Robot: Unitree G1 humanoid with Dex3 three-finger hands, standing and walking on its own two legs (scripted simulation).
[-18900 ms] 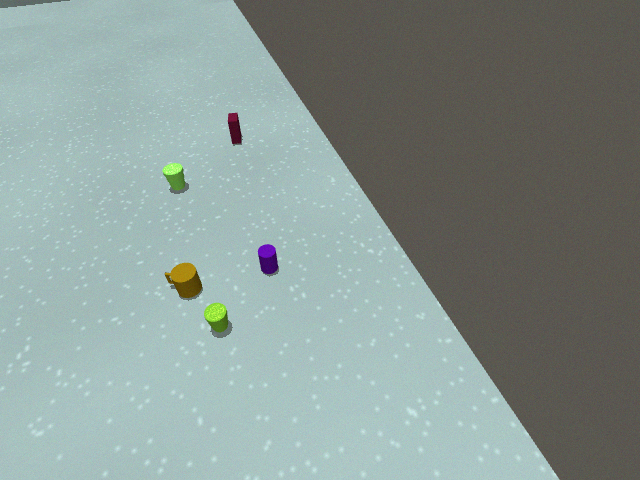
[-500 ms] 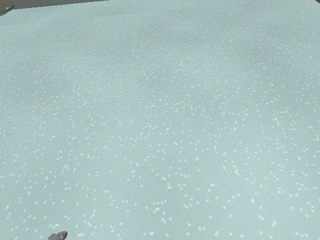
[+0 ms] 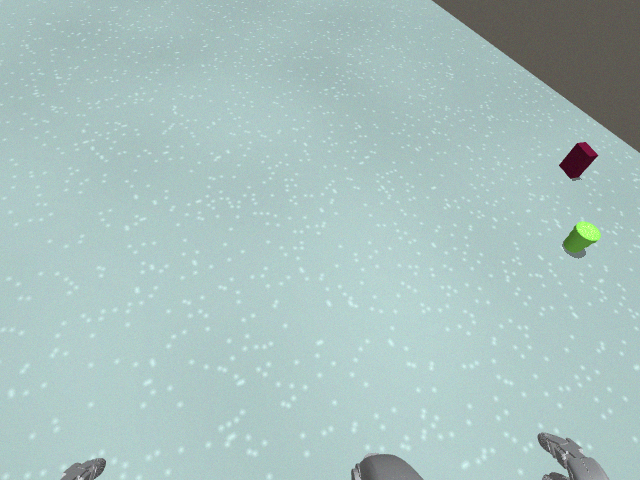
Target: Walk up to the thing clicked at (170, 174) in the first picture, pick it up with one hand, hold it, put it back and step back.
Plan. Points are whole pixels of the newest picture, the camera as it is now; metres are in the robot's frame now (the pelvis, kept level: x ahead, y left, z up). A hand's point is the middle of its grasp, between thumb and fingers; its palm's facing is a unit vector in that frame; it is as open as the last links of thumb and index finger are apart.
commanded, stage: walk up
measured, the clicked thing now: (579, 238) +1.00 -1.12 -0.72
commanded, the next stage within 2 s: none
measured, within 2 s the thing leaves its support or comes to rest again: neither
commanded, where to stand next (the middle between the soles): +0.04 -0.06 m, yaw -57 degrees
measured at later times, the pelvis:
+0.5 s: pelvis -0.01 -0.02 -0.02, yaw -25 degrees
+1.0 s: pelvis -0.03 -0.05 -0.02, yaw -42 degrees
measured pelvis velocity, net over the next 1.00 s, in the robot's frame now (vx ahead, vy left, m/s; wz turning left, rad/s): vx -0.03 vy -0.05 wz -0.74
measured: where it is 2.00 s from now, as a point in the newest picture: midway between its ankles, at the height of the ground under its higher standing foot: outside the picture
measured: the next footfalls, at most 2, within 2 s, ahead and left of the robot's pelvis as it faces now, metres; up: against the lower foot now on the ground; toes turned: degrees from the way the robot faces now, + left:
right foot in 0.22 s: +0.03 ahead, -0.15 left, +0.00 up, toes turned -16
left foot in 0.56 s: +0.10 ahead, +0.04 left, +0.00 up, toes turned -27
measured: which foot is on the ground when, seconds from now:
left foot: down 0.00-0.24, up 0.26-0.54, down 0.56-0.96, up 0.98-1.00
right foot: up 0.00-0.20, down 0.22-0.58, up 0.60-0.90, down 0.92-1.00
